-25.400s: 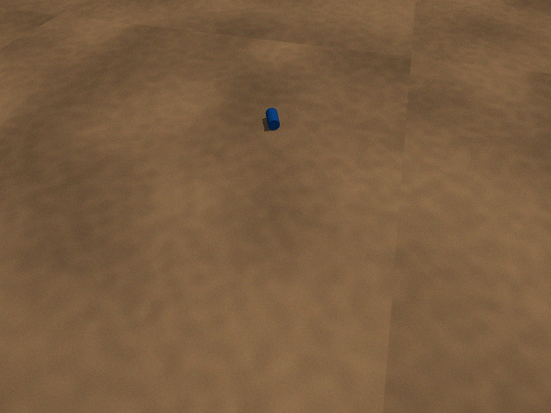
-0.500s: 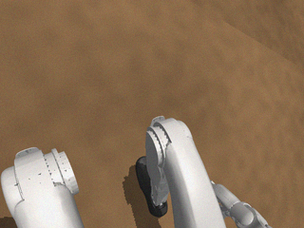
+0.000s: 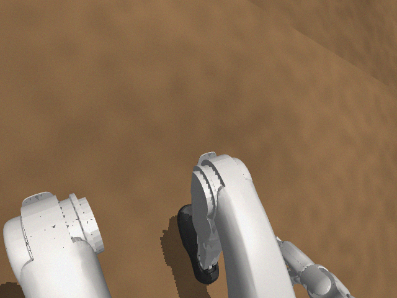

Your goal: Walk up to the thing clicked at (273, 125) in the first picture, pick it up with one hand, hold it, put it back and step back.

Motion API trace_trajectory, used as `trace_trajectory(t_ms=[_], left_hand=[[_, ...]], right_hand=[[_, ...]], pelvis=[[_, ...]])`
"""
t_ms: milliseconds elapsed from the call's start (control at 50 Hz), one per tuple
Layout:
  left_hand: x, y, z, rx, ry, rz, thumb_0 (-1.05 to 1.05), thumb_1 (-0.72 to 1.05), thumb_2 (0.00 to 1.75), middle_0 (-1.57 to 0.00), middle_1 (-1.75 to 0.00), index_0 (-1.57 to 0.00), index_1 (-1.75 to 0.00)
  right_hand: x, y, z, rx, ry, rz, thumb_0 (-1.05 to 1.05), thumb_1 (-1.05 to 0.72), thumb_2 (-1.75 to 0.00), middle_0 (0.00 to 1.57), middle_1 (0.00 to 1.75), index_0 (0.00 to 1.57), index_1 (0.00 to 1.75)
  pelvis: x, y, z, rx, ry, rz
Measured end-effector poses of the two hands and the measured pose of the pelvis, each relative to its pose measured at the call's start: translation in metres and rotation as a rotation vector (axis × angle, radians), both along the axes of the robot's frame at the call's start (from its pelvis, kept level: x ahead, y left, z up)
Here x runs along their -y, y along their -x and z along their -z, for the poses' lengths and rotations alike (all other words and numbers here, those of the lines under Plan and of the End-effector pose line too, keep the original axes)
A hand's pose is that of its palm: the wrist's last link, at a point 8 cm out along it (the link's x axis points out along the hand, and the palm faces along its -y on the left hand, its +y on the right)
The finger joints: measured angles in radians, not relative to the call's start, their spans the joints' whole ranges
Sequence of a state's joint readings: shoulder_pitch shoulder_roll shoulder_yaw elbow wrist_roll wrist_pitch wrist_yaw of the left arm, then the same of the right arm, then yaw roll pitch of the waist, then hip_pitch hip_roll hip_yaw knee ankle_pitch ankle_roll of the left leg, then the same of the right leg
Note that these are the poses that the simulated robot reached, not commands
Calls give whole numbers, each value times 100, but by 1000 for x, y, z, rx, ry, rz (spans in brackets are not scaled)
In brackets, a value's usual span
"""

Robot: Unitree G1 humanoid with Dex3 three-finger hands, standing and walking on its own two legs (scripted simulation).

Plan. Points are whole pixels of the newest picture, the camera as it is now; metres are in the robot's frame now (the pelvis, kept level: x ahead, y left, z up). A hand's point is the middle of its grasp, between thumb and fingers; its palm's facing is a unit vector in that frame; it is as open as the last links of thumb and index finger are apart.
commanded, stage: settle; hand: left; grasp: from above
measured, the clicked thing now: out of the picture +0.41 +0.41 -0.25
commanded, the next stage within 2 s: lift in 0.72 s
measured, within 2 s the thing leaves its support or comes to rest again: leaves its support in 0.20 s
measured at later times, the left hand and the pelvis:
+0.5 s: hand out of the picture +0.40 +0.41 -0.15, palm faces -0.45 -0.09 -0.89, open 9.7 cm; pelvis +0.00 +0.00 +0.02, yaw +2 degrees
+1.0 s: hand out of the picture +0.40 +0.40 -0.09, palm faces -0.43 -0.10 -0.90, open 9.7 cm; pelvis -0.01 +0.00 +0.04, yaw +5 degrees
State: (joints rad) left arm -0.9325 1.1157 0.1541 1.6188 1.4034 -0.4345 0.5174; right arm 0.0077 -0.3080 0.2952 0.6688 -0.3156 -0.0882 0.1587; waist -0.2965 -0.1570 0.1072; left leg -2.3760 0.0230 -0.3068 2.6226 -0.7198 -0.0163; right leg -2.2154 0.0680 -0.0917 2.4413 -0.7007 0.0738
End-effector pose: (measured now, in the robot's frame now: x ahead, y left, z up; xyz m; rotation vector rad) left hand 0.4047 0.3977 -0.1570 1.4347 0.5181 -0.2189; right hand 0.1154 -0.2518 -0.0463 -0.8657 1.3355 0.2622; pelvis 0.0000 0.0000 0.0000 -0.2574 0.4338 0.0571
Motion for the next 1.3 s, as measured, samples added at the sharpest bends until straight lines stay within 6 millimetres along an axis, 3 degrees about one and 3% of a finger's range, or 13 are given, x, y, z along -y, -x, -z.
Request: trace_trajectory(t_ms=[220, 460, 680, 980, 1140, 1300], left_hand=[[-2, -3, -9, 7, 3, 22, 2, 3, 53, -66, -57, -68, -56], [-16, -4, -61, 18, -45, 3, 1, 6, 47, -69, -52, -71, -51], [-12, 7, -94, -45, -17, 39, 1, 6, 43, -73, -49, -75, -48], [-6, 1, -124, 21, -33, 34, 1, 4, 46, -72, -50, -74, -50], [-1, 18, -150, -43, -19, -3, 1, 6, 41, -75, -44, -77, -44], [1, 44, -193, -56, 11, 20, 1, 8, 39, -77, -39, -79, -40]], right_hand=[[1, -4, -4, 3, -7, 32, 0, -91, -90, 20, 30, 20, 30], [0, -15, -4, 46, -63, 132, 0, -91, -90, 20, 30, 20, 30], [2, -4, -5, 18, -83, 201, 0, -91, -90, 20, 30, 20, 30], [11, 11, -12, 25, -67, 276, 0, -92, -90, 20, 30, 20, 30], [8, 13, -28, 40, -97, 339, 0, -92, -90, 20, 30, 20, 30], [7, 3, -54, 85, -111, 355, 0, -92, -90, 20, 30, 20, 30]], pelvis=[[0, -3, -4, -24, 4, -10], [-2, 0, -18, -77, 2, -36], [1, 7, -35, -96, -18, -53], [4, 10, -42, -111, -37, -62], [4, 13, -68, -141, -49, -74], [5, 15, -98, -147, -66, -88]])
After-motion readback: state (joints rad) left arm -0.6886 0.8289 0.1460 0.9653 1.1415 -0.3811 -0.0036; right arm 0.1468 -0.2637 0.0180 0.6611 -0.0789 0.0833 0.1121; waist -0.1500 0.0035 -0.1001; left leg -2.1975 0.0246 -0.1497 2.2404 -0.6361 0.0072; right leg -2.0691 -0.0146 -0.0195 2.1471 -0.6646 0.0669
